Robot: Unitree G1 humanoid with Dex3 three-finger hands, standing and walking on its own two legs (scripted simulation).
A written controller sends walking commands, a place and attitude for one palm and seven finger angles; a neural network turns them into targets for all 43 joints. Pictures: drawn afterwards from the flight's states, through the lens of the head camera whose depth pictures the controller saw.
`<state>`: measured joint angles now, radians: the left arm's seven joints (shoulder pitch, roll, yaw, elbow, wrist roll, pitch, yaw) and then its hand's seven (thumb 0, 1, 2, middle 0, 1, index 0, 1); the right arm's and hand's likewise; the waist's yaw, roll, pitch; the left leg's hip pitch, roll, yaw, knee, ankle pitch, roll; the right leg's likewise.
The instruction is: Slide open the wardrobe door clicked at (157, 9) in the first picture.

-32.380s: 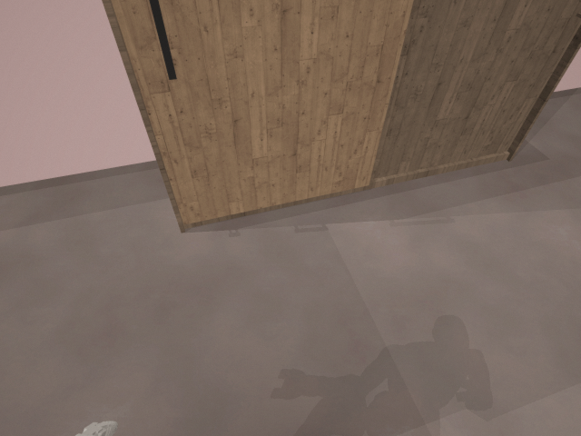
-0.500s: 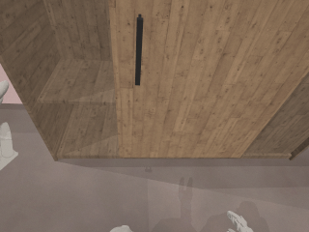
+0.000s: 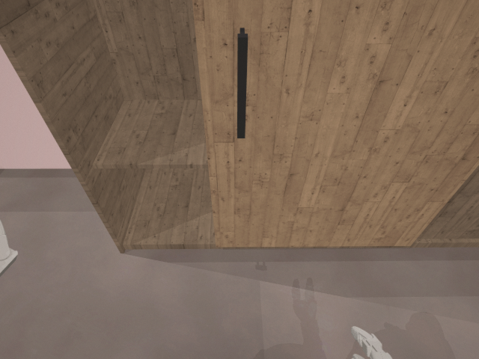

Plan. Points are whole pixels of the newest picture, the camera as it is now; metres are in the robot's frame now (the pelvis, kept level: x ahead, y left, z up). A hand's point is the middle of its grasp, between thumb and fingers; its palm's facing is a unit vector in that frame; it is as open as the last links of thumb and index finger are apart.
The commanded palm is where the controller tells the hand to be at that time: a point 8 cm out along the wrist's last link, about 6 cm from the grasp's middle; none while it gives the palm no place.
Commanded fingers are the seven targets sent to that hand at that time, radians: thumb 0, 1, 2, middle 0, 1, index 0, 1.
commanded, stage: let the arm hang, fingers relaxed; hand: left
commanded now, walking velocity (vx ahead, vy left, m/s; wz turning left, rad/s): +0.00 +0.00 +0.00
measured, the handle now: (241, 87) +0.70 +0.06 +0.11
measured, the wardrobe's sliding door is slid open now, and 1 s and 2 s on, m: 0.43 0.43 0.43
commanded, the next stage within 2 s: look to check the result in 1.12 s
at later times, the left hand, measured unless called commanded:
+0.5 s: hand out of the picture +0.07 +0.18 -0.17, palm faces +0.08 -0.98 -0.20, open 7.1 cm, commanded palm none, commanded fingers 0.00 0.90 0.90 -0.20 -0.30 -0.20 -0.30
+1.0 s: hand out of the picture +0.01 +0.19 -0.17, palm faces +0.06 -0.98 -0.19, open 7.3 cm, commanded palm none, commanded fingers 0.00 0.90 0.90 -0.20 -0.30 -0.20 -0.30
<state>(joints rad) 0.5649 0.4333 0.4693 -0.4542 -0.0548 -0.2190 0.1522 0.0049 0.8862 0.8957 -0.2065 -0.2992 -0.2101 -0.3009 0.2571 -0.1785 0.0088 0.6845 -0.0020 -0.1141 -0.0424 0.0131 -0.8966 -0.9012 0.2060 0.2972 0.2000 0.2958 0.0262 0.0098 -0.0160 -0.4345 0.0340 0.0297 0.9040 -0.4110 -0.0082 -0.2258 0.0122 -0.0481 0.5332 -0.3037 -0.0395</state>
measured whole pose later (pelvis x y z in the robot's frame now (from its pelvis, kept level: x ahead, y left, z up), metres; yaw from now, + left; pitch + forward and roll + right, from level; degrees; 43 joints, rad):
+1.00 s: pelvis +0.00 +0.01 +0.01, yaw +3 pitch -1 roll +0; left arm 0.23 0.17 -0.01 1.12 0.01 0.01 0.03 0.00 0.92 0.90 -0.20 -0.30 -0.20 -0.30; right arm 0.25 -0.16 0.00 1.12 -0.02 0.01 -0.04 0.00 -0.90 -0.90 0.20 0.30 0.19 0.29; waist -0.01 0.00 0.04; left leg -0.14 -0.02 0.05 0.40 -0.25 0.04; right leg -0.19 0.01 0.01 0.39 -0.20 0.00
